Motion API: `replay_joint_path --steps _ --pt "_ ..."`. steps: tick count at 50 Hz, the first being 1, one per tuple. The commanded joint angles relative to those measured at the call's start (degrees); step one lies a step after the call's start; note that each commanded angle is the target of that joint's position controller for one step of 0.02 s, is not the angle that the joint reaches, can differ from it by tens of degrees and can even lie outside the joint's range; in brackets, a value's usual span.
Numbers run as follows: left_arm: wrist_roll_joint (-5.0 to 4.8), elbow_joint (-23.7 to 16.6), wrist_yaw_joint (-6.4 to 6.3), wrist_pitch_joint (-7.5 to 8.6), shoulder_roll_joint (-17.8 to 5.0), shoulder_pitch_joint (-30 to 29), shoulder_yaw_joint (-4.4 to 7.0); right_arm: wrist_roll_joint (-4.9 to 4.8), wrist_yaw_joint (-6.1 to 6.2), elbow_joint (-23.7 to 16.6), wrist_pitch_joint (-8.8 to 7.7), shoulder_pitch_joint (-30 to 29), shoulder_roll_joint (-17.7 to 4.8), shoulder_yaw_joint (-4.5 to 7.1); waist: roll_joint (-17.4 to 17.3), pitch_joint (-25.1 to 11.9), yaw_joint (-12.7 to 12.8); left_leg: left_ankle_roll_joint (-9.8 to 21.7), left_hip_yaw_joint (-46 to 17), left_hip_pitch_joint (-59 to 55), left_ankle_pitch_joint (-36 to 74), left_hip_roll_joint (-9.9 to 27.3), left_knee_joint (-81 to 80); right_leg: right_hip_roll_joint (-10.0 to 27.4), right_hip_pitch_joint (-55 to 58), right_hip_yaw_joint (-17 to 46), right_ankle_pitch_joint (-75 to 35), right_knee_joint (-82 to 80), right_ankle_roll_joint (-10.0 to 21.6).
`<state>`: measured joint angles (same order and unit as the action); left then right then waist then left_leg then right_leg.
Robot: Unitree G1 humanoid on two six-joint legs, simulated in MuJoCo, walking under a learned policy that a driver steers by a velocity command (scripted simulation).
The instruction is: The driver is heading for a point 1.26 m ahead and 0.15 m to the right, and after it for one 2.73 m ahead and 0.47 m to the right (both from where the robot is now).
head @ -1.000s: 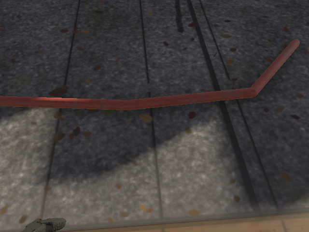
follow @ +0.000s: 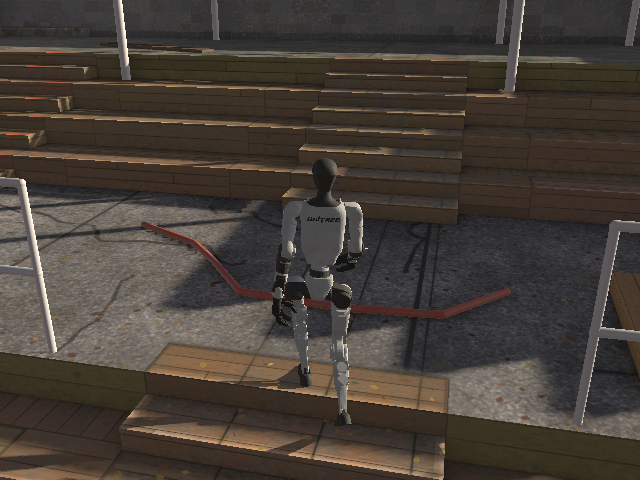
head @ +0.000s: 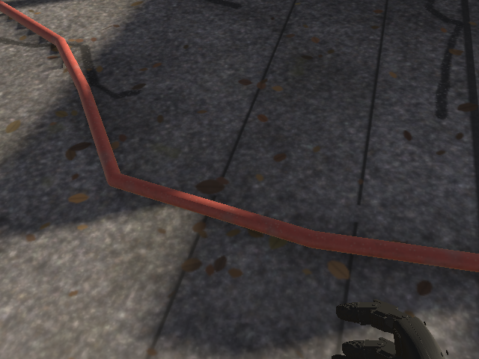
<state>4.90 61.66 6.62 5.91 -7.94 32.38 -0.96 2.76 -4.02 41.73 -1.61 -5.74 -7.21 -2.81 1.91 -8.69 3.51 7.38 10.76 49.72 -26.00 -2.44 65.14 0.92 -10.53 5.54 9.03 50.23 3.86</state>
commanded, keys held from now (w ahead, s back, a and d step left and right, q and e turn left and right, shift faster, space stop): w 1.00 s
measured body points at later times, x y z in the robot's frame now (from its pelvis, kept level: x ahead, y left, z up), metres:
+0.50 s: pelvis +0.31 -0.06 +0.09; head +0.33 -0.07 +0.53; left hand +0.56 +0.14 +0.02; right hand +0.28 -0.28 -0.07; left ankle +0.09 +0.07 -0.60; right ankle +0.41 -0.15 -0.64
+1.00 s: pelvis +0.56 -0.04 +0.09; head +0.60 -0.03 +0.54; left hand +0.50 +0.21 -0.05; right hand +0.82 -0.24 +0.01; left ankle +0.70 +0.07 -0.63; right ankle +0.41 -0.15 -0.64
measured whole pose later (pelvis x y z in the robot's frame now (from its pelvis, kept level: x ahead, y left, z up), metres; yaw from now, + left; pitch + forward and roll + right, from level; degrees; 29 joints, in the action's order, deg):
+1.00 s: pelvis +0.56 -0.04 +0.09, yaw +1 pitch +3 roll -2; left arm -0.9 58.6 -1.0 3.4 -12.4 22.6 3.6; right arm -1.1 -1.5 45.9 -4.8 -3.5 -11.2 2.8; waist -1.3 0.9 5.1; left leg 4.1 1.5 30.5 -2.8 2.2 29.4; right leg -2.0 2.9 -2.5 22.8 17.5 1.2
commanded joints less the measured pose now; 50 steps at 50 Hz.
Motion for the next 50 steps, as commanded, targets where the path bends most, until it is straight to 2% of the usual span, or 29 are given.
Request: replay_joint_path --steps 1,2,3,4,5,7,9,10,12,13,17,20,21,22,23,24,25,26,27,28,29,31,33,37,41,46,48,49,50 --pt "-1.82 -5.37 -0.18 0.77 -4.45 -7.22 2.72 0.82 2.02 11.57 -3.29 30.26 -11.72 4.71 -3.31 3.03 -10.81 12.87 -51.92 -34.72 -9.74 15.80 -38.12 -3.40 -43.80 10.76 -5.85 57.36 3.34" --pt "-0.60 -8.11 -1.47 0.81 -2.89 -10.89 1.76 -0.48 2.08 12.35 -3.77 24.34 -7.92 4.13 -0.41 2.16 -7.81 14.36 -48.19 -32.21 -0.06 16.51 -38.00 -3.85 -46.12 9.12 -3.27 61.93 4.55" --pt "-0.42 -10.46 -2.26 -0.02 -1.30 -14.37 0.82 -0.85 1.85 13.96 -3.74 20.27 -2.54 2.72 2.63 0.70 -4.17 12.33 -41.50 -31.24 5.99 16.19 -38.67 -2.71 -47.89 9.15 -3.17 61.72 6.44" --pt "-0.47 -11.25 -2.77 -1.14 -0.88 -14.82 0.32 0.35 1.35 14.64 -3.97 16.93 1.38 1.49 5.09 0.88 -0.47 10.22 -35.55 -27.60 11.27 15.61 -41.11 -0.46 -47.58 7.85 -6.77 57.60 7.46" --pt "-0.53 -11.86 -2.96 -2.15 -0.03 -15.39 0.04 0.31 1.23 14.32 -4.37 14.94 3.15 1.18 3.46 2.18 1.16 8.58 -31.18 -24.88 14.41 14.88 -43.76 1.58 -47.79 6.02 -6.52 55.75 7.39" --pt "-0.83 -12.98 -2.73 -2.45 -1.04 -18.32 0.51 -0.17 1.89 13.45 -5.57 12.42 0.82 2.09 -2.76 4.74 3.12 6.27 -20.31 -21.23 16.65 11.26 -48.21 3.59 -44.43 1.54 1.20 47.28 6.55" --pt "-0.61 -15.18 -2.59 -0.73 -4.44 -25.20 1.36 1.31 2.15 13.37 -6.56 14.04 -1.88 2.37 -2.19 4.87 1.33 5.50 -14.64 -18.35 21.19 8.15 -50.66 5.26 -41.06 -1.83 -4.51 35.01 5.15" --pt "-0.65 -16.07 -2.44 -0.17 -4.85 -28.64 1.31 1.92 2.33 13.11 -6.89 16.52 -3.52 2.63 -2.75 4.04 -0.64 5.82 -13.83 -20.50 26.07 7.87 -51.33 6.11 -40.20 -2.96 -8.59 28.15 3.15" --pt "-1.02 -17.03 -2.15 -0.13 -3.80 -32.83 0.98 1.00 1.96 13.61 -6.82 22.25 -5.51 3.02 -4.35 3.05 -3.41 5.11 -10.71 -24.86 35.56 7.49 -52.30 5.60 -33.08 -5.38 -14.02 11.22 -0.27" --pt "-1.40 -17.58 -2.09 -0.57 -3.14 -34.91 0.96 0.17 1.38 13.90 -6.83 24.42 -6.20 3.20 -5.73 4.54 -4.04 4.78 -9.58 -24.45 35.91 7.46 -53.71 4.58 -27.55 -6.71 -14.14 3.88 -1.41" --pt "-1.55 -19.65 -2.71 -2.86 -5.09 -40.43 2.24 -0.98 -0.36 16.46 -6.86 31.56 -9.83 4.80 -6.38 9.68 -5.57 5.90 -14.41 -44.45 39.72 14.59 -52.61 3.18 -29.88 -6.17 -13.26 -12.88 -2.30" --pt "-2.60 -20.98 -3.99 -2.09 -6.93 -42.76 3.66 -0.68 0.58 17.78 -5.90 32.76 -10.92 5.96 -6.87 8.75 -5.15 4.14 -15.07 -55.87 51.32 17.44 -47.87 1.12 -26.14 -8.01 -8.79 -22.09 0.52" --pt "-3.25 -20.35 -4.56 -1.42 -8.71 -40.58 4.72 -0.43 0.96 17.74 -5.57 32.28 -11.10 6.28 -5.97 6.64 -3.86 2.25 -13.25 -55.85 56.86 15.78 -44.27 -0.32 -19.03 -9.30 -11.12 -23.79 2.24" --pt "-3.57 -19.19 -5.43 -0.56 -11.02 -35.81 5.92 0.17 1.44 17.31 -5.60 32.68 -10.13 6.24 -4.80 1.37 -2.68 -0.72 -11.06 -51.57 59.32 12.55 -38.24 -0.78 -5.53 -9.01 -13.71 -20.08 5.09" --pt "-2.81 -17.19 -5.57 0.00 -13.14 -27.42 6.28 0.80 2.67 16.80 -6.00 39.58 -4.18 4.71 2.77 -12.44 -3.71 -4.41 -9.69 -38.53 42.66 7.57 -25.31 6.96 21.23 -1.88 -29.00 -13.43 13.64" --pt "-2.92 -13.51 -5.92 -0.17 -13.01 -11.56 5.89 1.48 1.72 14.33 -6.56 40.68 -1.36 2.76 14.83 -21.61 1.91 -8.26 -10.51 -17.83 6.48 -2.04 -10.03 19.99 43.84 23.35 -14.74 -25.48 23.03" --pt "-2.02 -8.56 -6.68 -0.15 -11.61 -2.42 6.45 -0.13 0.45 13.27 -5.50 29.95 -6.41 4.76 10.00 -13.11 7.04 -6.17 -15.95 -7.07 -3.13 -1.67 1.06 18.67 40.49 29.75 0.02 -33.31 16.66" --pt "-2.50 -7.96 -7.11 0.39 -13.55 -6.98 7.52 -0.96 0.66 12.52 -4.96 24.70 -7.64 5.88 6.10 -0.97 5.47 -3.65 -18.08 -2.76 2.57 1.64 7.43 16.77 28.24 23.76 6.69 -35.35 11.53" --pt "-2.76 -8.91 -7.56 0.35 -11.59 -12.94 7.24 -0.34 1.28 13.21 -5.06 24.09 -8.21 6.17 3.82 2.77 2.42 -2.27 -18.25 -4.73 7.20 4.91 7.37 15.75 17.90 18.57 3.38 -36.90 10.52" --pt "-6.30 -13.30 -7.20 0.34 -11.25 -22.55 6.40 -6.25 4.10 8.99 -5.99 18.89 -10.91 7.46 2.05 4.28 -0.96 -3.79 -15.60 -6.53 10.56 6.43 9.69 15.82 12.43 15.17 -8.64 -37.05 9.96" --pt "-5.93 -12.82 -6.69 0.65 -7.65 -24.25 5.30 -6.10 5.05 8.87 -5.90 19.40 -10.45 7.57 0.22 2.02 -3.08 -3.76 -16.07 -10.17 12.23 8.37 9.17 14.08 8.94 11.10 -13.08 -37.84 9.18" --pt "-5.04 -11.02 -5.90 0.52 -5.28 -22.99 4.46 -4.83 5.59 8.97 -4.98 22.03 -7.08 7.68 0.73 2.23 -4.79 -4.04 -15.24 -11.25 12.12 9.69 7.45 12.08 5.86 6.71 -10.95 -39.03 8.92" --pt "-4.74 -9.55 -6.13 0.15 -6.99 -20.89 4.66 -4.12 5.66 7.27 -3.81 19.02 -5.68 7.59 1.22 6.29 -5.04 -5.04 -14.58 -7.68 13.54 11.16 3.78 12.07 1.37 5.24 -7.53 -41.37 9.40" --pt "-4.50 -8.68 -7.14 -0.12 -10.94 -17.21 5.23 -2.89 5.09 4.27 -3.22 10.92 -6.93 7.33 -0.18 8.74 -3.54 -6.65 -13.41 -7.20 26.41 11.29 -11.76 10.40 -1.81 1.19 -12.01 -42.95 8.83" --pt "-5.85 -6.95 -7.30 0.10 -12.32 -11.67 5.45 -3.81 4.45 2.36 -3.18 3.09 -7.71 6.95 -0.01 9.80 -0.58 -6.57 -11.61 -11.30 32.52 8.44 -25.64 9.44 2.58 -1.33 -12.53 -43.04 7.17" --pt "-5.69 -4.49 -7.75 -1.68 -12.60 -7.06 5.91 -4.10 2.76 -0.16 -3.55 -4.25 -8.35 6.51 0.64 13.33 1.80 -5.10 -11.00 -7.33 25.52 7.15 -32.75 13.46 14.61 0.27 -15.04 -37.73 7.31" --pt "-5.67 -4.47 -7.99 -2.24 -13.59 -8.30 6.33 -4.18 2.31 0.02 -3.90 -2.16 -9.27 6.87 2.24 11.93 -0.20 -3.50 -9.63 -13.56 21.11 5.30 -35.64 13.90 15.76 -0.05 -23.95 -33.86 6.36" --pt "-5.84 -4.66 -8.00 -2.43 -13.90 -9.31 6.45 -3.91 2.34 1.13 -4.04 1.97 -10.40 7.53 3.11 9.10 -2.53 -2.39 -7.96 -21.05 20.57 3.17 -36.71 13.01 15.21 -1.01 -33.33 -29.65 5.74" --pt "-6.02 -5.01 -7.98 -2.60 -13.22 -10.80 6.22 -3.66 2.56 4.01 -4.10 10.81 -12.76 8.89 2.82 4.41 -6.81 -0.64 -7.18 -33.12 21.73 1.64 -38.02 10.32 12.71 -3.10 -39.79 -20.78 4.46"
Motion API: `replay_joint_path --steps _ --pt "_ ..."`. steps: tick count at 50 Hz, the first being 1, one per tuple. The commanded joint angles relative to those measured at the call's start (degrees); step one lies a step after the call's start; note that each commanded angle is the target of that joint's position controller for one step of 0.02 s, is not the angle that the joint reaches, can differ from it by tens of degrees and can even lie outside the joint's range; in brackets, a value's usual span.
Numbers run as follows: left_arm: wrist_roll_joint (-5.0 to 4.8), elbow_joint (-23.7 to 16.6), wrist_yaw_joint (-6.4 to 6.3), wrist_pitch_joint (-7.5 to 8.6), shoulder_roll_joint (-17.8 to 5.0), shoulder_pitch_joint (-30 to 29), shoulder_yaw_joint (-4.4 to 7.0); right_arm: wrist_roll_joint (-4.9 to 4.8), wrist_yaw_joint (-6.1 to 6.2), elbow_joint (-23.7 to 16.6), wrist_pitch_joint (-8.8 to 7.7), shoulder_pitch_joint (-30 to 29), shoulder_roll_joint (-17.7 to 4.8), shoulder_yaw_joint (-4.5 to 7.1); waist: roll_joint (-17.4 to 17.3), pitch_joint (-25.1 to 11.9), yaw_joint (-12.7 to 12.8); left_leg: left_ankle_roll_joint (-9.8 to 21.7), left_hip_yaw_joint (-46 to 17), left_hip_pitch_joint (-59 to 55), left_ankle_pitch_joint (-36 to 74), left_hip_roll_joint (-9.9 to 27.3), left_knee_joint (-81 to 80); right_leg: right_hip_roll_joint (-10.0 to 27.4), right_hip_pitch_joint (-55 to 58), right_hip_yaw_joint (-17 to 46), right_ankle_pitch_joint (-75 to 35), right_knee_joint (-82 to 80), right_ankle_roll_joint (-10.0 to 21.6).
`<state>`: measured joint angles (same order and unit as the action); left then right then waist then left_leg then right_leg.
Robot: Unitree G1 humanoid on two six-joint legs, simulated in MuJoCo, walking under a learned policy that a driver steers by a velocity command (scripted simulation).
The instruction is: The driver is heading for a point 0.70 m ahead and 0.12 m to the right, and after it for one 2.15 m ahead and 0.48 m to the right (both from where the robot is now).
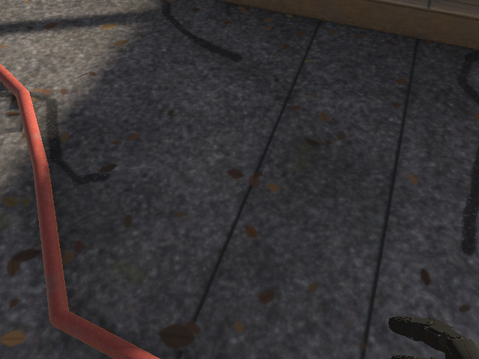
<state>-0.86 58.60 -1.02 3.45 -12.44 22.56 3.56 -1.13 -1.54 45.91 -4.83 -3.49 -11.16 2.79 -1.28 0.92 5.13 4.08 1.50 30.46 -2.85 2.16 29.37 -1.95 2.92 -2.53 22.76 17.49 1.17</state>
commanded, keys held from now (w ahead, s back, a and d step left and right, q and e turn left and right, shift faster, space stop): w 1.00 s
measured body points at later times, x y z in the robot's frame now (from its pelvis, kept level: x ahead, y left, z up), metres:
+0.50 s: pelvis +0.26 +0.00 +0.01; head +0.29 +0.00 +0.46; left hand +0.49 +0.22 -0.09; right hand +0.23 -0.26 -0.13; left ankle +0.14 +0.11 -0.73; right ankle +0.42 -0.13 -0.71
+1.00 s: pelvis +0.50 -0.03 +0.02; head +0.53 -0.04 +0.47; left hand +0.45 +0.23 -0.12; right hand +0.74 -0.25 -0.08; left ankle +0.67 +0.13 -0.69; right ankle +0.41 -0.12 -0.73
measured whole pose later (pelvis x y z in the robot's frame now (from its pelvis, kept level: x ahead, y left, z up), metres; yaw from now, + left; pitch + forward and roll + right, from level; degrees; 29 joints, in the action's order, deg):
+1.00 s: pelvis +0.50 -0.03 +0.02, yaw +0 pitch +2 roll -1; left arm -0.5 59.3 -0.2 4.8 -11.9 23.3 3.5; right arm -1.5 -0.3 49.2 -3.8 -2.4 -12.9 3.6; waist -2.4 0.6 5.8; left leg 0.8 -0.9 35.2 -1.1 5.1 35.3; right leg -2.5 0.0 -2.2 14.2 12.0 2.4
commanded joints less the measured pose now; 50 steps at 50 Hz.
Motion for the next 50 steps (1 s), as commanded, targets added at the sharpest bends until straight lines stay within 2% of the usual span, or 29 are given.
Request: replay_joint_path --steps 1,2,3,4,5,6,7,9,10,13,14,15,16,19,22,25,27,28,29,30,31,32,34,35,38,40,41,46,50 --pt "0.40 -3.52 -0.25 0.08 -7.66 -3.45 1.25 0.88 0.61 3.08 -0.92 21.12 -12.64 4.75 3.47 -13.17 -13.23 6.06 -5.36 -33.51 4.15 3.72 1.33 10.13 -12.90 2.68 -44.44 27.20 4.94" --pt "0.75 -4.32 0.25 1.41 -2.04 1.34 -0.50 1.24 1.00 4.51 -0.50 28.17 -17.55 5.77 -9.01 -20.88 -12.16 14.68 -29.57 -55.35 -0.37 18.19 -1.98 0.34 -36.86 0.05 -13.02 49.88 0.25" --pt "-0.17 -3.36 0.93 3.00 -3.47 1.07 -0.27 0.93 1.18 4.61 0.05 29.04 -13.60 4.51 -11.52 -24.34 -12.77 16.40 -42.41 -56.52 -5.35 20.79 -9.41 -0.71 -44.86 8.50 9.37 59.56 0.28" --pt "-1.65 -4.75 1.14 3.67 -6.44 -3.51 0.79 0.83 1.50 3.68 0.20 23.17 -11.20 3.79 -8.65 -15.77 -11.57 13.73 -35.10 -49.21 -9.44 19.08 -10.83 2.73 -50.44 8.37 6.55 63.37 0.53" --pt "-1.76 -6.14 0.85 3.74 -7.23 -7.94 0.92 0.86 1.54 2.29 0.29 17.54 -8.89 3.03 -4.45 -9.89 -9.93 11.71 -27.27 -39.45 -8.42 16.76 -12.48 5.94 -50.07 6.12 1.24 62.38 0.71" --pt "-0.91 -6.91 0.35 3.41 -6.92 -10.13 1.27 1.38 1.20 2.03 0.13 13.72 -7.05 2.42 -1.21 -5.73 -7.70 10.52 -22.62 -29.97 -5.72 14.63 -14.91 7.92 -47.35 5.24 -2.59 59.25 0.56" --pt "-0.29 -7.04 -0.03 2.63 -6.23 -9.41 1.63 1.84 0.94 2.14 -0.23 12.02 -5.52 1.89 -1.83 -4.06 -5.31 9.43 -18.86 -23.67 -4.05 12.48 -16.85 9.69 -43.35 5.77 -4.93 56.22 0.67" --pt "-0.18 -6.63 -0.33 1.20 -3.16 -6.93 1.29 1.97 0.62 4.09 -0.48 13.53 -4.87 1.62 -4.36 -3.00 -3.73 9.59 -14.98 -18.61 -2.61 10.77 -19.25 10.13 -40.43 4.84 -5.98 55.62 0.41" --pt "-0.08 -7.46 -0.37 0.92 -3.45 -7.97 1.34 1.76 0.74 4.61 -0.64 14.38 -5.64 1.72 -3.20 -1.94 -3.31 9.62 -13.35 -17.56 -1.65 10.40 -20.08 10.98 -41.99 5.41 -8.19 53.01 0.24" --pt "0.82 -10.33 -0.43 0.80 -4.04 -15.78 1.20 1.50 1.77 5.77 -0.77 17.63 -7.97 2.06 -1.29 -0.01 -4.67 9.22 -9.56 -17.55 3.19 9.04 -21.58 11.07 -45.12 4.50 -17.40 40.72 -1.29" --pt "1.21 -10.80 -0.28 0.66 -1.92 -17.48 0.27 1.61 1.95 5.45 -0.46 17.28 -9.21 2.36 -2.14 -0.37 -4.98 8.46 -7.39 -16.13 5.39 8.42 -21.95 10.29 -42.14 2.96 -17.81 36.23 -1.19" --pt "0.88 -11.06 -0.02 0.82 -3.14 -19.06 0.71 1.50 2.12 6.34 -0.61 19.48 -8.46 2.09 -1.86 -0.22 -5.58 7.86 -6.40 -17.27 6.68 7.28 -21.19 9.88 -41.07 3.72 -24.11 31.84 -1.28" --pt "0.69 -10.97 0.28 0.92 -3.13 -19.80 0.66 1.61 2.07 6.78 -0.75 21.28 -8.96 2.23 -3.25 -2.03 -6.20 8.29 -7.57 -20.69 9.20 9.13 -20.83 9.09 -41.72 2.90 -24.12 33.55 -1.06" --pt "-0.04 -12.68 0.97 0.94 -2.86 -26.41 0.07 0.34 2.30 7.98 -0.50 24.20 -9.59 2.32 -1.06 1.32 -8.22 7.37 -6.48 -24.38 3.70 8.94 -20.57 7.95 -41.93 2.91 -27.16 20.60 -1.14" --pt "-0.69 -14.15 1.93 1.30 -3.56 -30.62 -0.10 0.09 2.33 9.72 -0.07 26.85 -10.34 2.77 -2.56 3.18 -9.74 7.32 -7.41 -29.10 2.58 11.32 -18.38 7.04 -41.09 2.72 -23.78 15.06 -0.25" --pt "-0.54 -14.12 2.54 1.78 -5.71 -28.02 0.53 -0.04 2.56 10.33 0.68 26.09 -11.59 3.40 -4.29 1.71 -7.02 6.00 -7.66 -32.24 12.53 12.77 -13.44 4.95 -34.19 1.39 -17.16 11.82 2.27" --pt "0.25 -9.63 2.34 2.01 -9.44 -14.10 2.63 0.14 2.57 9.65 1.02 23.99 -10.29 2.99 -2.63 -6.27 -0.53 3.64 -3.83 -28.89 25.99 8.39 2.54 2.29 -14.70 -0.52 -18.41 10.01 5.38" --pt "0.90 -7.31 1.94 2.17 -14.15 -2.47 3.93 1.13 2.60 7.94 0.84 23.48 -8.65 2.19 4.34 -15.32 3.12 1.26 -0.49 -16.15 11.54 4.51 21.66 13.37 3.78 12.18 -22.91 11.75 9.57" --pt "0.84 -6.54 2.27 1.86 -16.47 -0.37 4.06 0.68 2.04 7.66 -0.61 29.10 -2.16 0.43 19.23 -21.24 -0.28 -2.34 -0.96 5.96 -26.21 -5.45 39.63 24.80 19.76 37.83 -13.12 4.09 18.08" --pt "0.49 -7.05 2.30 1.72 -11.68 -0.59 2.77 -0.50 1.67 8.44 -1.80 26.83 -7.46 1.60 14.68 -20.25 1.48 -1.75 -8.43 12.44 -29.10 -3.47 47.99 23.94 18.89 41.69 -7.15 0.72 17.27" --pt "0.29 -7.98 2.06 1.72 -9.18 -5.41 2.03 -1.51 1.57 7.12 -2.27 22.08 -9.48 2.25 11.44 -12.90 0.87 -0.98 -7.40 16.29 -24.66 -0.54 50.31 22.37 12.39 33.19 -8.38 0.31 14.95" --pt "0.52 -9.02 2.16 1.85 -7.96 -10.01 1.51 -1.29 2.01 6.40 -2.24 18.96 -9.47 2.29 5.98 -8.58 -1.01 -0.75 -5.86 14.11 -18.89 2.53 47.93 20.14 3.48 26.49 -13.27 -1.22 13.36" --pt "1.18 -9.00 2.44 1.91 -5.27 -14.29 0.65 -0.34 2.74 5.92 -1.18 18.11 -8.25 2.84 4.90 -3.68 -4.88 -1.14 -5.29 10.37 -13.79 4.96 43.57 15.97 -6.90 18.24 -18.26 -4.40 11.71" --pt "1.20 -8.09 2.63 2.08 -3.91 -12.75 0.31 -0.47 2.81 5.65 -0.93 17.99 -7.59 2.85 4.54 -2.85 -4.99 -1.24 -4.88 9.80 -12.74 4.21 42.30 14.02 -5.47 15.91 -23.93 -4.36 10.93" --pt "0.66 -4.62 2.09 2.55 -5.79 -5.02 0.81 0.72 3.12 3.70 -0.19 13.46 -4.25 2.27 4.92 -3.70 -4.10 -2.62 -3.14 9.49 -14.98 4.00 31.17 14.26 -2.03 14.80 -35.39 -4.48 11.12" --pt "0.93 -3.49 1.47 2.78 -7.77 -2.19 1.25 0.54 2.52 2.63 0.07 11.17 -4.73 2.39 6.87 -4.75 -3.83 -3.22 -3.75 12.56 -11.55 4.71 31.13 16.79 0.42 16.49 -36.42 -4.84 12.04" --pt "0.73 -3.46 1.01 2.61 -8.11 -2.52 1.31 0.20 2.32 2.00 0.29 9.43 -5.32 2.49 5.18 -3.03 -4.24 -3.72 -5.00 13.19 -7.40 5.74 25.35 16.26 -1.37 14.85 -33.22 -6.38 11.63" --pt "0.52 -2.53 0.48 2.09 -8.38 -0.57 1.41 -0.19 1.76 0.35 0.43 -0.26 -4.36 1.49 6.30 0.85 -1.77 -3.90 -2.39 7.26 2.40 3.30 8.80 13.72 -5.92 9.65 -26.82 -9.43 9.75" --pt "0.08 -0.57 0.49 1.67 -8.45 2.27 1.72 -0.56 0.55 -1.38 0.08 -6.36 -5.02 1.13 6.33 3.28 -0.09 -2.51 -1.56 6.89 2.67 2.31 3.46 15.56 -2.39 8.81 -25.86 -7.87 9.88"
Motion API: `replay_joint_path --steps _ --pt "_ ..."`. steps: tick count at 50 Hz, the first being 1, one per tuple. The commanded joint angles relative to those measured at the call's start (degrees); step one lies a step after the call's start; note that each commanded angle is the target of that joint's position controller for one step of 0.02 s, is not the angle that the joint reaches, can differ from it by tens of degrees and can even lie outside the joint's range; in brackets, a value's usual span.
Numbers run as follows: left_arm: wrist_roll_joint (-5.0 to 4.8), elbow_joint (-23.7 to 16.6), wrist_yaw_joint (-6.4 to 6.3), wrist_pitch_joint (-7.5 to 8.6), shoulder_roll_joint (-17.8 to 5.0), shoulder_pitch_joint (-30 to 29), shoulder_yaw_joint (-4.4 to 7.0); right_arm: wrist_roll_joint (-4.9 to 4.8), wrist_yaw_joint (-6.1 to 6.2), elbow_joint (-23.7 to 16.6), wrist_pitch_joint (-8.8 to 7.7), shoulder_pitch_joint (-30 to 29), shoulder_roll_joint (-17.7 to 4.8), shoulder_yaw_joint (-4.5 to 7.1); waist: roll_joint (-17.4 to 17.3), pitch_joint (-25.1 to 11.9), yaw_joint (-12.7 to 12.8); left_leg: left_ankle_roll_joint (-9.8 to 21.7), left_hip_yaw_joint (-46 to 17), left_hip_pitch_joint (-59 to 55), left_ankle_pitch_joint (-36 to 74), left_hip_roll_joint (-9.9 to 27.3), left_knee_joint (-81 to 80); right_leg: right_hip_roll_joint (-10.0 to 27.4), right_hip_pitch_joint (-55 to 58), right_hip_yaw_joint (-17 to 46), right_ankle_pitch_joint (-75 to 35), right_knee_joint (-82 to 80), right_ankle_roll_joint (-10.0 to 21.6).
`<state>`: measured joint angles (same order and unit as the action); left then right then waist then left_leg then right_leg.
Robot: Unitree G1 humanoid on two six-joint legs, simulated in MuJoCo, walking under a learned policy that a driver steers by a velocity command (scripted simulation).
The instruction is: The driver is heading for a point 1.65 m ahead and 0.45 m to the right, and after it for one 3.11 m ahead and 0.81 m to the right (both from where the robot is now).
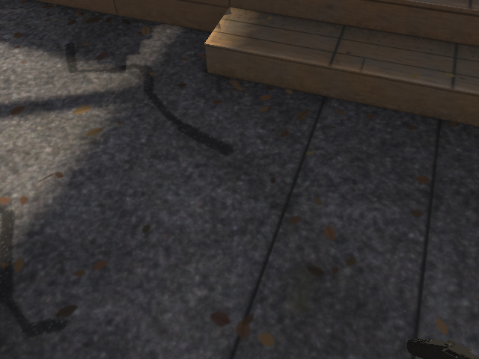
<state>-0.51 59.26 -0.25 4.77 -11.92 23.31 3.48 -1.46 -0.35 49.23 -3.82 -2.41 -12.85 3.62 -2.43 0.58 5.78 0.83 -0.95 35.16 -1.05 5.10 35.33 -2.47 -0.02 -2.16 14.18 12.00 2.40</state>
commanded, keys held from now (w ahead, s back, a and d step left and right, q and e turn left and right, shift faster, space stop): w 0.30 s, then w+e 0.70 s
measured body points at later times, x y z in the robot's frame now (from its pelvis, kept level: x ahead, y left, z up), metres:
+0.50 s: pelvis +0.26 +0.06 +0.00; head +0.27 +0.07 +0.45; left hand +0.43 +0.31 -0.11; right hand +0.24 -0.20 -0.14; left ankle +0.20 +0.14 -0.75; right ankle +0.44 -0.13 -0.67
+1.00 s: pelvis +0.53 -0.03 +0.00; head +0.56 -0.05 +0.45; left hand +0.68 +0.22 -0.12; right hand +0.63 -0.34 -0.10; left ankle +0.73 +0.12 -0.68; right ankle +0.50 -0.09 -0.75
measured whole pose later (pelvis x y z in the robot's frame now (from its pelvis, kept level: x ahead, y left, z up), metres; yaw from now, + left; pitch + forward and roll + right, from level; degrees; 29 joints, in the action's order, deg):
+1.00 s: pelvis +0.53 -0.03 +0.00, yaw -20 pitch +2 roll +0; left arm -0.8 47.4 0.0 3.1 -14.0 17.6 4.2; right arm 0.7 1.0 45.7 -6.1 2.9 -16.3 4.1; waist -1.5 1.5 2.5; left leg -2.8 -5.4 38.6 -6.4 6.3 46.8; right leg -6.5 -10.4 5.5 10.4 19.1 5.6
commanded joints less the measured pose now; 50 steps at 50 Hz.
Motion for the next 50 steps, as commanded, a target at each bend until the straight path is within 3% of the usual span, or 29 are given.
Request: replay_joint_path --steps 1,3,4,5,6,7,8,9,10,11,12,14,18,24,30,31,33,34,35,36,37,38,39,40,41,42,45,47,50 --pt "-0.39 -0.82 -0.40 0.14 -9.13 1.70 1.94 -0.31 -1.01 -5.15 -1.13 -8.16 -3.59 0.29 7.58 3.90 -0.94 1.49 0.88 2.00 -0.29 -0.77 -3.52 16.89 1.82 8.49 -17.84 -1.50 8.42" --pt "-0.65 -0.54 -0.67 -0.24 -10.06 0.85 2.36 -0.18 -1.59 -5.22 -1.53 -7.02 -4.66 0.62 8.00 3.24 -2.59 3.18 1.35 -1.79 -2.94 -1.58 -5.30 17.92 3.11 8.11 -22.42 1.12 7.54" --pt "-0.70 -0.79 -0.71 -0.43 -10.67 -0.61 2.54 -0.02 -1.65 -4.36 -1.63 -3.84 -5.86 1.19 8.19 1.44 -4.73 4.12 2.60 -7.41 -3.54 -3.02 -6.31 17.47 2.63 7.07 -29.61 4.35 6.79" --pt "-0.84 -1.10 -0.80 -0.59 -10.45 -1.85 2.46 0.33 -1.45 -2.30 -1.61 2.45 -7.24 2.15 7.86 -2.04 -7.91 5.19 3.96 -16.50 -3.18 -4.77 -7.31 15.50 1.14 5.18 -37.42 10.63 5.60" --pt "-0.43 -1.83 -0.83 -0.69 -9.19 -3.11 2.00 0.61 -1.04 1.21 -1.53 13.27 -9.99 3.64 6.21 -7.90 -12.15 7.10 2.25 -31.17 -1.88 -3.72 -6.09 12.45 -5.24 2.94 -37.66 22.14 3.87" --pt "1.19 -3.45 -0.95 -0.54 -7.53 -2.60 1.17 1.04 -0.35 3.29 -1.21 23.98 -14.69 4.75 -3.50 -16.15 -14.52 10.37 -13.11 -47.49 -1.97 8.43 -6.25 7.54 -18.21 -0.22 -14.85 41.96 1.52" --pt "-0.04 -3.38 -0.31 0.79 -1.40 3.38 -0.40 1.28 -0.95 3.59 -1.13 24.53 -15.62 4.26 -16.28 -21.47 -10.67 18.44 -38.81 -59.30 -14.12 17.79 -16.07 -0.86 -36.73 4.13 18.93 57.28 -0.77" --pt "-1.39 -3.17 -0.02 1.77 -6.81 -0.57 0.88 0.70 -1.08 2.88 -1.27 21.52 -10.95 3.03 -9.41 -15.77 -11.45 16.36 -37.84 -54.58 -20.85 15.79 -18.73 2.59 -43.13 8.67 18.01 63.69 -0.09" --pt "-2.01 -4.63 0.06 2.33 -8.81 -5.35 1.46 0.49 -1.03 1.83 -1.56 16.41 -8.32 2.24 -6.45 -8.75 -10.47 14.13 -29.46 -46.56 -18.24 13.91 -19.69 5.30 -45.31 7.38 12.34 63.78 0.85" --pt "-1.74 -4.85 -0.48 2.24 -8.62 -7.49 1.68 0.97 -1.23 1.03 -1.84 12.30 -7.00 1.68 -1.20 -5.28 -8.37 12.94 -23.19 -38.12 -11.91 11.81 -21.04 8.07 -42.27 6.15 6.98 61.42 0.80" --pt "-0.88 -5.06 -0.97 1.79 -8.16 -8.32 2.11 1.55 -1.43 0.99 -2.12 10.37 -5.67 1.33 -0.34 -3.11 -6.80 12.28 -18.92 -31.83 -7.11 9.88 -22.48 9.61 -39.44 6.11 3.98 58.33 0.61" --pt "-0.71 -5.19 -1.10 0.48 -6.20 -6.78 2.25 2.04 -1.49 2.02 -2.43 10.92 -4.41 0.80 -2.28 -3.11 -4.62 11.70 -14.48 -26.75 -3.81 7.94 -24.85 11.15 -34.64 6.40 1.41 54.42 0.52" --pt "-0.43 -7.28 -0.95 -0.74 -5.72 -12.41 2.30 2.13 0.18 4.21 -2.62 15.63 -7.76 1.41 -0.96 -0.02 -5.27 11.46 -8.57 -26.67 1.34 7.95 -28.03 11.61 -40.63 6.36 -7.29 45.51 -0.86" --pt "-0.83 -10.35 0.65 -0.92 -5.00 -20.87 1.64 2.17 1.31 5.82 -2.58 19.47 -8.08 0.96 -0.46 2.06 -7.88 7.71 1.35 -29.60 4.80 6.23 -29.39 8.31 -40.63 6.08 -21.45 31.48 -0.30" --pt "-0.72 -15.47 2.64 -1.01 -3.80 -29.48 0.25 1.61 1.68 7.81 -0.90 24.51 -9.03 1.29 0.56 5.09 -10.71 7.52 5.84 -42.74 13.64 10.24 -24.89 6.91 -45.53 2.18 -14.90 24.31 0.96" --pt "-0.76 -16.33 3.11 -0.98 -3.91 -30.05 0.20 1.48 1.81 7.66 -0.48 24.28 -9.53 1.45 0.10 5.03 -10.44 7.27 6.64 -43.86 18.12 10.74 -22.90 6.30 -44.67 0.68 -12.03 23.63 1.50" --pt "-0.69 -17.23 3.86 -1.04 -5.39 -27.93 0.82 1.20 2.35 6.57 0.20 22.42 -11.31 1.89 -2.52 2.29 -8.08 6.16 8.84 -43.93 37.30 10.75 -16.09 3.08 -37.00 -3.46 -6.04 23.11 3.27" --pt "-0.62 -16.81 4.00 -1.19 -6.87 -24.11 1.61 1.15 2.68 6.06 0.60 21.80 -12.18 2.14 -4.22 -0.50 -5.77 5.55 9.72 -43.57 47.21 10.63 -10.01 0.84 -30.89 -5.17 -3.38 23.42 4.42" --pt "-0.81 -15.07 3.93 -1.30 -9.29 -15.98 3.00 1.06 2.90 5.50 1.00 20.58 -12.75 2.24 -4.26 -4.60 -1.34 4.34 10.98 -40.93 50.58 9.40 0.20 -1.26 -20.11 -5.68 -5.36 20.17 6.23" --pt "-0.83 -12.84 3.05 -1.55 -13.53 -5.75 5.00 1.09 2.99 4.47 0.66 19.78 -12.70 2.09 -1.70 -9.84 3.38 2.21 11.28 -29.24 39.71 7.22 14.78 1.36 -2.25 1.38 -8.66 17.69 9.21" --pt "-0.93 -12.16 1.95 -1.81 -19.19 -0.84 6.17 2.79 1.88 1.83 -0.94 22.67 -5.95 0.09 12.11 -15.65 0.49 -1.50 10.48 -3.66 -5.92 -2.80 36.96 16.16 19.17 29.09 -6.28 15.88 18.35" --pt "-0.35 -12.91 1.92 -1.48 -17.53 0.02 5.03 1.61 0.63 0.66 -3.83 21.68 -5.67 -0.54 12.98 -22.88 0.18 -1.21 -2.07 6.93 -31.62 -8.59 46.98 23.02 26.30 50.27 -3.97 6.78 23.77" --pt "0.19 -12.95 1.66 -1.29 -13.86 -1.51 4.10 -0.53 -0.07 -1.09 -5.40 15.59 -9.28 0.66 9.90 -16.81 1.44 0.09 -5.43 12.42 -27.49 -4.62 47.52 20.16 22.62 41.26 -5.24 5.89 20.08" --pt "-0.18 -13.75 1.61 -0.93 -11.13 -5.66 3.41 -0.83 -0.03 -1.75 -5.97 13.27 -9.45 0.60 5.97 -10.48 -0.42 0.84 -4.47 11.64 -22.23 -1.87 42.86 17.40 13.47 32.08 -8.88 5.40 17.54" --pt "-0.21 -14.87 1.79 -0.70 -9.76 -9.89 2.92 0.31 0.54 -1.45 -5.80 12.65 -9.15 0.99 1.86 -6.34 -3.22 0.47 -3.75 8.13 -19.52 0.05 37.48 15.00 3.97 26.64 -13.21 4.31 15.75" --pt "-0.06 -15.74 1.70 -0.54 -8.27 -12.19 2.34 1.12 0.99 -1.58 -4.95 13.11 -9.59 1.60 1.69 -4.32 -5.27 -0.20 -3.59 3.92 -17.81 1.39 33.66 13.08 -2.70 23.05 -16.93 2.87 14.79" --pt "-0.16 -16.44 0.87 -0.34 -9.87 -11.85 2.50 2.05 1.34 -3.22 -2.80 13.49 -7.71 1.67 4.00 -2.90 -7.43 -2.82 -2.52 -0.07 -15.06 1.64 25.71 11.19 -11.56 19.71 -20.78 0.50 15.03" --pt "-0.19 -16.46 0.00 -0.36 -11.92 -9.97 3.05 2.48 1.63 -5.17 -2.40 8.95 -6.97 1.41 4.75 -1.55 -6.41 -4.26 -1.58 0.32 -8.50 0.53 17.25 9.58 -14.41 17.44 -21.45 0.01 14.08" --pt "-0.59 -16.17 -0.58 -0.92 -12.13 -7.23 3.19 2.20 1.18 -7.31 -2.64 2.37 -5.37 0.63 6.54 -1.01 -3.80 -4.26 -1.17 -3.85 2.88 -2.50 3.05 6.40 -16.69 15.12 -16.97 1.39 11.06"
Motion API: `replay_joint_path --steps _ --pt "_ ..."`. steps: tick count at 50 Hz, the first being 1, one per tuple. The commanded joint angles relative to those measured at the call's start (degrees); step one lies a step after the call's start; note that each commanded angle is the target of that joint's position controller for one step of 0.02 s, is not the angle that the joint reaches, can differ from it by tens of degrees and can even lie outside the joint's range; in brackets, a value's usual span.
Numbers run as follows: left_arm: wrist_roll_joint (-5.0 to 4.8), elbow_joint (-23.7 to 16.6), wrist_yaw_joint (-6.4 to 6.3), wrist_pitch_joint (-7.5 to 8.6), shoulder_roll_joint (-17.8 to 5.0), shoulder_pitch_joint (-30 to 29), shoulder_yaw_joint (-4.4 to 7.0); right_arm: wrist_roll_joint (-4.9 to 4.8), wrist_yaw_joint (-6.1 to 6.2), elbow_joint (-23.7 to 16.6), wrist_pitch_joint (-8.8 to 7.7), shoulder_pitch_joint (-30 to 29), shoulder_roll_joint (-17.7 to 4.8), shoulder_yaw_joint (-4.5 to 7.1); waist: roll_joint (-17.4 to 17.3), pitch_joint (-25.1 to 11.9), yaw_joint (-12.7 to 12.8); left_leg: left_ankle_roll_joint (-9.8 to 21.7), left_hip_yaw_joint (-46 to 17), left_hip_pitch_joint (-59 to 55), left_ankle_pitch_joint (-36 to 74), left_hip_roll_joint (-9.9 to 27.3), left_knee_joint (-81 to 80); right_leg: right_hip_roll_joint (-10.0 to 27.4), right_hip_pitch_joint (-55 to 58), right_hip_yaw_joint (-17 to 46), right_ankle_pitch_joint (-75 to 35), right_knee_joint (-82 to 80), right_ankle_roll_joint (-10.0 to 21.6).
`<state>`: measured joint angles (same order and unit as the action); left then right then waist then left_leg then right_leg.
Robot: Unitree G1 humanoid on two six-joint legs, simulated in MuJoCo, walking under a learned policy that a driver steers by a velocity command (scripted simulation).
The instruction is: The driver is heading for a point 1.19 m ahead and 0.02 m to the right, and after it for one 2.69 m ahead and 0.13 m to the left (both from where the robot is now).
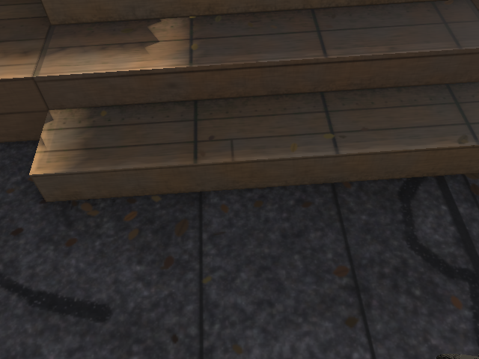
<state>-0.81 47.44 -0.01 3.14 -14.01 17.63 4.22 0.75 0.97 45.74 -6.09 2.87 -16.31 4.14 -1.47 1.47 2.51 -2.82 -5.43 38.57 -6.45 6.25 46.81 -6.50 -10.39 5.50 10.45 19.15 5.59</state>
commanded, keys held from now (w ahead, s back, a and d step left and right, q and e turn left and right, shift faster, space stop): w+e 0.12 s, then w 0.88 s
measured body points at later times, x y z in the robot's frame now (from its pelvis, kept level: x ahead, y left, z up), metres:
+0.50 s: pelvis +0.28 +0.04 +0.00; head +0.30 +0.04 +0.45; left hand +0.50 +0.26 -0.10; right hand +0.24 -0.23 -0.12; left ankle +0.26 +0.15 -0.75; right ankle +0.37 -0.15 -0.69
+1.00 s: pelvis +0.52 -0.05 +0.00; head +0.54 -0.07 +0.45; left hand +0.56 +0.21 -0.13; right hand +0.61 -0.33 -0.12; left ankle +0.66 +0.07 -0.70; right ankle +0.46 -0.12 -0.75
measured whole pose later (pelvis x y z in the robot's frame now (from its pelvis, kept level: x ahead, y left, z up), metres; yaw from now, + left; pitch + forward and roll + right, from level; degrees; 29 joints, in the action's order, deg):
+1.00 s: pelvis +0.52 -0.05 +0.00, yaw -10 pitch +1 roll -1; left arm 0.7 52.0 0.7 4.4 -14.1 23.5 2.4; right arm 2.2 -2.5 48.3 -1.6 9.5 -15.3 2.2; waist -2.7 0.8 2.2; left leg 0.1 1.2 33.3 -7.5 5.9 45.3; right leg -4.2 -2.0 -3.5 11.2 12.2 4.0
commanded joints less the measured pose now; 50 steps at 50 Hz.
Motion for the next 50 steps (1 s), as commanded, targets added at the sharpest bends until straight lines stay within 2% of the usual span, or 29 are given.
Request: replay_joint_path --steps 1,6,8,9,10,11,12,13,14,15,16,19,22,25,26,27,29,31,32,33,34,35,36,37,38,40,42,45,50 --pt "-0.37 -4.17 -0.82 0.58 -10.01 -0.52 2.44 -0.36 -0.37 -4.53 -0.48 -4.66 -1.88 -0.04 6.12 -1.87 0.34 -0.51 3.46 -8.68 10.78 -4.60 -11.60 10.38 -6.42 8.03 -11.14 -5.45 7.24" --pt "-0.67 -3.64 -1.17 -0.12 -9.52 2.33 2.39 -1.31 -1.63 -6.84 -1.49 -7.40 -5.31 0.59 7.35 -2.16 0.81 1.08 0.74 -10.76 7.04 -5.87 -19.05 13.92 1.45 16.47 -5.28 1.02 6.07" --pt "-0.17 -3.87 -1.41 -0.42 -9.03 1.85 2.24 -1.16 -2.01 -5.65 -2.25 -2.68 -6.26 0.97 8.94 -3.24 -1.73 3.17 2.19 -15.98 4.37 -5.97 -21.01 14.33 3.35 17.28 -8.67 5.31 5.06" --pt "0.11 -4.16 -1.33 -0.34 -7.39 1.85 1.64 -0.45 -1.87 -4.18 -2.58 2.83 -7.57 1.65 8.57 -6.38 -4.16 5.08 2.55 -24.23 4.32 -5.52 -21.96 11.77 2.61 15.58 -13.54 10.94 3.64" --pt "0.77 -5.07 -1.05 -0.08 -4.89 1.70 0.58 0.53 -1.64 -3.09 -2.78 11.30 -10.20 2.37 4.47 -13.38 -7.83 8.79 -4.47 -38.04 3.89 2.13 -19.93 8.65 -3.32 11.49 -9.70 24.90 1.64" --pt "-0.72 -5.12 -0.88 0.67 -1.74 11.24 -0.34 0.89 -1.63 -0.66 -1.96 19.21 -15.27 3.86 -13.02 -21.46 -5.65 19.34 -29.01 -58.80 -4.38 14.58 -22.69 0.11 -23.16 4.13 10.67 44.91 -3.14" --pt "-1.46 -4.31 -0.93 1.06 -5.53 11.81 -0.06 -1.03 -2.13 0.15 -1.52 20.34 -11.48 3.19 -14.98 -20.14 -6.51 20.59 -41.82 -59.64 -19.40 17.51 -29.02 2.27 -32.85 5.19 23.11 52.92 -3.61" --pt "-1.44 -5.23 -0.88 1.06 -9.70 4.84 0.92 -1.56 -1.96 -0.99 -1.31 16.64 -7.39 2.06 -7.62 -11.27 -7.80 17.78 -34.79 -52.18 -24.44 14.95 -30.30 4.95 -36.24 5.85 18.36 55.93 -3.50" --pt "-0.76 -6.58 -0.98 0.95 -9.68 -0.48 0.92 -0.91 -1.84 -1.86 -0.77 12.71 -6.24 1.40 -2.87 -6.25 -7.08 15.80 -27.09 -44.06 -20.18 12.49 -31.10 7.22 -35.20 3.24 13.94 54.96 -3.41" --pt "0.25 -7.66 -0.90 1.09 -8.87 -3.44 0.88 -0.38 -1.89 -1.86 -0.46 10.34 -5.14 0.89 -1.57 -2.42 -5.92 15.62 -22.11 -37.15 -14.24 10.39 -32.67 8.80 -34.06 2.26 11.12 51.60 -3.34" --pt "0.47 -7.93 -0.70 1.11 -7.96 -3.26 0.96 0.08 -1.86 -1.80 -0.51 9.26 -4.15 0.38 -3.01 -1.62 -4.14 14.92 -18.23 -33.12 -9.13 8.51 -33.78 10.72 -31.08 1.86 9.05 48.35 -3.17" --pt "0.32 -8.15 -0.40 0.91 -5.15 -2.48 0.29 -0.58 -1.91 -0.66 -0.76 10.24 -4.68 0.39 -4.64 -2.02 -2.87 15.56 -11.38 -29.71 0.04 6.31 -36.54 12.18 -28.19 -0.87 6.63 41.44 -3.88" --pt "0.77 -10.04 -0.18 1.12 -3.83 -7.67 -0.62 -1.10 -1.42 0.32 -0.43 12.00 -7.59 1.11 -2.77 -1.81 -3.94 15.85 -6.62 -29.64 6.09 6.11 -38.21 12.88 -28.29 -2.40 -1.09 30.98 -5.09" --pt "0.42 -11.28 0.37 1.52 -3.27 -13.09 -1.18 -1.76 -1.23 1.36 0.24 14.39 -8.53 1.16 -2.84 -0.97 -5.78 14.23 -1.87 -29.14 6.95 4.26 -38.33 11.43 -24.39 -4.23 -9.39 20.51 -5.62" --pt "4.46 -11.71 2.05 0.02 -2.23 -14.34 -2.02 0.09 -1.96 3.56 0.54 18.55 -5.84 0.53 -1.71 -0.87 -5.66 12.17 0.90 -27.62 8.34 1.86 -38.87 9.54 -19.27 -8.73 -9.78 18.59 -5.94" --pt "4.23 -12.06 2.71 -0.61 -1.79 -15.34 -2.05 0.23 -2.31 3.91 0.78 19.54 -5.85 0.53 -4.08 -0.18 -6.33 11.47 1.23 -27.40 8.88 2.00 -38.65 9.24 -17.37 -9.25 -10.36 17.51 -5.75" --pt "3.34 -12.49 2.83 -1.02 -3.85 -16.22 -1.72 0.36 -2.45 4.03 1.08 19.62 -7.30 0.93 -5.22 0.39 -5.92 10.51 0.48 -30.70 10.99 3.79 -36.70 9.16 -16.27 -8.44 -8.05 14.94 -4.85" --pt "3.32 -12.37 2.30 -0.77 -5.67 -14.99 -1.27 0.56 -2.17 4.31 1.40 19.63 -8.67 1.31 -5.32 0.03 -4.57 9.73 -0.51 -34.78 15.83 5.87 -32.71 8.22 -13.83 -8.28 -2.65 11.70 -3.46" --pt "3.65 -11.09 1.81 -0.41 -6.18 -11.31 -0.97 0.40 -1.96 4.57 1.61 19.63 -8.98 1.34 -4.45 -1.36 -2.62 9.13 0.38 -35.89 22.32 5.58 -27.72 6.92 -8.91 -8.82 -1.21 8.86 -2.57" --pt "4.46 -8.45 1.18 0.31 -7.45 -4.03 -0.37 0.23 -1.85 4.85 1.79 20.43 -7.75 0.87 -1.87 -5.38 0.19 8.21 2.84 -34.68 26.17 3.08 -17.66 6.32 0.71 -8.55 -0.90 5.89 -0.99" --pt "5.67 -6.78 0.48 1.03 -11.00 6.07 0.52 0.19 -1.76 2.99 1.77 19.86 -5.06 -0.08 3.81 -13.15 4.36 6.99 5.46 -26.34 13.67 0.38 -2.20 16.53 14.71 1.90 2.56 5.74 1.89" --pt "5.31 -6.02 0.07 0.71 -18.35 8.82 2.29 -1.05 -1.90 0.82 1.62 25.49 0.35 -1.35 19.86 -18.34 2.14 4.85 9.70 -6.14 -20.93 -9.21 15.88 31.37 28.56 26.84 4.24 0.01 8.58" --pt "2.92 -6.05 0.20 0.08 -15.14 7.24 1.99 0.66 -1.35 2.11 2.24 22.83 -6.11 0.18 12.12 -15.80 2.85 5.87 3.89 -0.82 -23.66 -7.29 21.59 29.93 24.41 31.14 6.81 -2.81 9.26" --pt "2.47 -6.15 0.36 0.14 -11.23 2.72 0.77 0.69 -1.72 1.45 2.25 18.87 -6.24 0.40 8.12 -8.27 0.95 6.54 2.95 0.44 -18.61 -4.41 21.96 26.63 18.05 22.47 5.91 -3.10 8.16" --pt "2.51 -5.93 0.61 0.42 -8.31 0.01 -0.09 0.34 -2.15 1.19 2.09 16.91 -4.89 -0.07 6.33 -4.78 -0.32 6.45 3.13 -1.38 -14.79 -2.68 19.34 23.82 12.04 16.67 1.07 -4.97 7.10" --pt "2.11 -4.89 0.51 1.00 -5.97 -1.94 -0.87 1.23 -2.59 2.07 3.20 17.56 -3.76 -0.38 7.69 -1.86 -3.00 5.38 3.76 -6.51 -12.01 -0.88 14.69 19.58 5.00 8.95 -5.22 -8.01 4.77" --pt "1.88 -3.44 0.51 1.84 -6.50 -0.57 -0.67 1.57 -2.99 2.54 3.98 17.80 -2.92 -0.61 6.90 -2.30 -3.78 4.58 4.65 -7.96 -10.29 -1.13 13.67 18.96 3.99 6.50 -10.43 -9.31 5.66" --pt "1.32 -1.10 0.48 2.35 -7.46 1.57 -0.26 1.82 -3.39 1.18 4.16 12.36 -2.39 -0.87 5.70 0.23 -3.38 3.36 5.46 -3.82 -5.18 0.15 8.30 18.76 4.33 3.81 -9.74 -12.32 6.76" --pt "1.57 2.39 0.70 2.27 -7.86 4.94 -0.21 1.13 -3.62 -1.57 3.71 1.83 -1.13 -1.94 5.64 2.50 -0.76 2.80 7.76 -5.87 2.59 -0.74 -6.89 16.92 5.09 -1.23 -13.00 -12.75 5.86"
